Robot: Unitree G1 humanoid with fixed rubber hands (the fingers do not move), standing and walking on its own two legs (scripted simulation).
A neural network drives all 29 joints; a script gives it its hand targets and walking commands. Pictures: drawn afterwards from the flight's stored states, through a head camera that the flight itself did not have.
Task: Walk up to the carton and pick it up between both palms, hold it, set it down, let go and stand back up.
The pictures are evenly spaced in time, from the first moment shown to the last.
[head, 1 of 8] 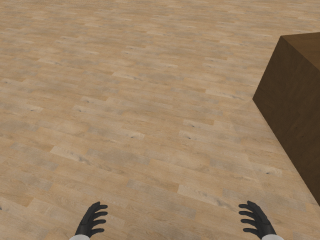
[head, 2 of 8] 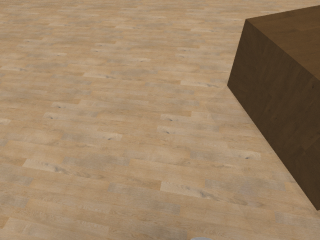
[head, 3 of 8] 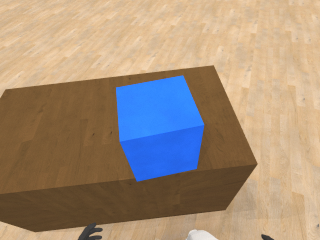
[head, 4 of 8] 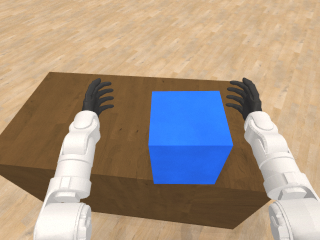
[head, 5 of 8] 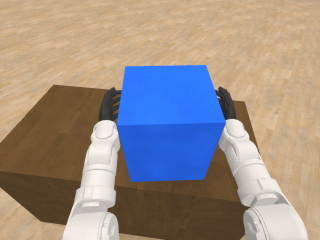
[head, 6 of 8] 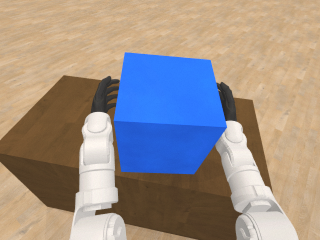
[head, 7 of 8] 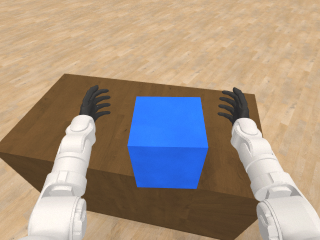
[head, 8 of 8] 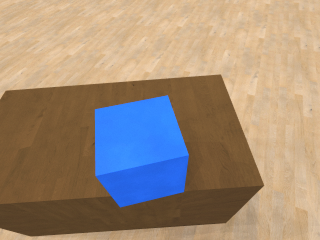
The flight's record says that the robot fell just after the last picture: no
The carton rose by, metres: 0.25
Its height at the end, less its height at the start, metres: +0.00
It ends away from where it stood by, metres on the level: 0.06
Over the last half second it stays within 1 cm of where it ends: yes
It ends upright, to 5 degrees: yes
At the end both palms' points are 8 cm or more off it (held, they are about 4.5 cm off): yes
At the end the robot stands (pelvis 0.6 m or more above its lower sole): yes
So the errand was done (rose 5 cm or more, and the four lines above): yes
